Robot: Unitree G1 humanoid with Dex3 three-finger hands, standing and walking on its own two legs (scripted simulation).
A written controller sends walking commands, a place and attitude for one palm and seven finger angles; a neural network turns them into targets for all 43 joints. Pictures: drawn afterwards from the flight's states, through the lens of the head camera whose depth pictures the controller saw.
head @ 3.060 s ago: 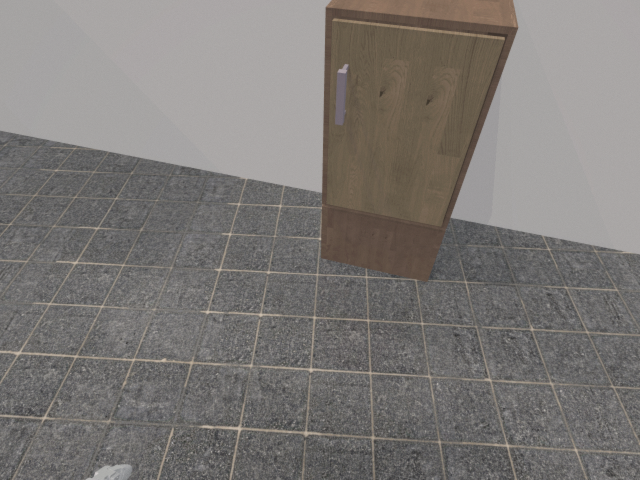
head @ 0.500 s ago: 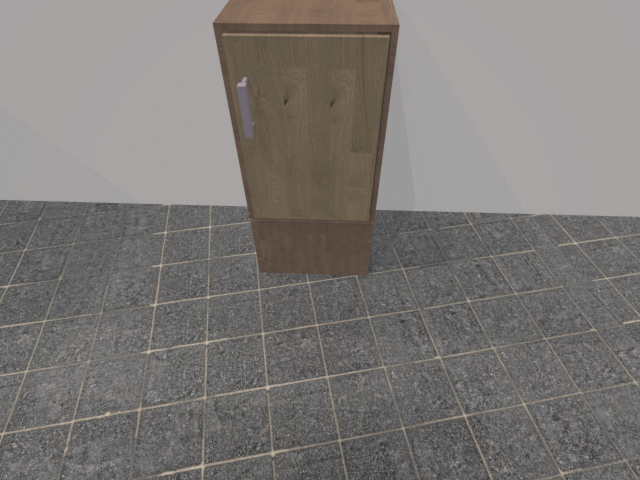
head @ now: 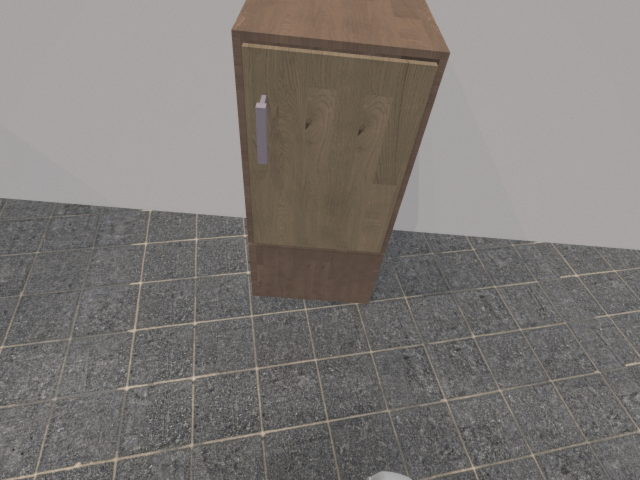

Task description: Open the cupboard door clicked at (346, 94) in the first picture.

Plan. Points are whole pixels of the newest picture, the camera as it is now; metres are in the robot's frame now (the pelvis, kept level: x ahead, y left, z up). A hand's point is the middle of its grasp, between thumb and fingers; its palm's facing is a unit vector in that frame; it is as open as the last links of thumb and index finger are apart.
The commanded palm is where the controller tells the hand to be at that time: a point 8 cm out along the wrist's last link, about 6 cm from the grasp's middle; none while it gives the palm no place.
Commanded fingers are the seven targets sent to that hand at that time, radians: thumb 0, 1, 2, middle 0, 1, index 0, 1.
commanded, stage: take the last steps up to it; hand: left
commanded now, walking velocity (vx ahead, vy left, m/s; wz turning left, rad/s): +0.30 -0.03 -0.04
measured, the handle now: (263, 130) +0.82 +0.18 -0.02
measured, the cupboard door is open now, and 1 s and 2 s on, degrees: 0 0 0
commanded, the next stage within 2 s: come to a stop and stand still in 0.50 s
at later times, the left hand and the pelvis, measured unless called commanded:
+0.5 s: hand (267, 383) +0.30 +0.10 -0.18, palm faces +0.00 -0.99 -0.14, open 7.3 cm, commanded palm none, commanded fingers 0.00 0.90 0.90 -0.20 -0.30 -0.20 -0.30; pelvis +0.20 -0.06 -0.02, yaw +0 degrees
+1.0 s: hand (242, 409) +0.26 +0.13 -0.19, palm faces +0.08 -0.98 -0.16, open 7.4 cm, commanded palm none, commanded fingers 0.00 0.90 0.90 -0.20 -0.30 -0.20 -0.30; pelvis +0.26 -0.03 -0.01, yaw -1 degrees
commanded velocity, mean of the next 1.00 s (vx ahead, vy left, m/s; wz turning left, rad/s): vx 0.05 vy -0.01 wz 0.00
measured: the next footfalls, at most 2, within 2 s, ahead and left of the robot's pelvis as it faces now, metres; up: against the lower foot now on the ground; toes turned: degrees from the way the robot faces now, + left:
right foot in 0.40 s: +0.30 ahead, -0.14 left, +0.00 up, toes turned -10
left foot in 0.84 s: +0.38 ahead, +0.07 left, +0.00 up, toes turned +5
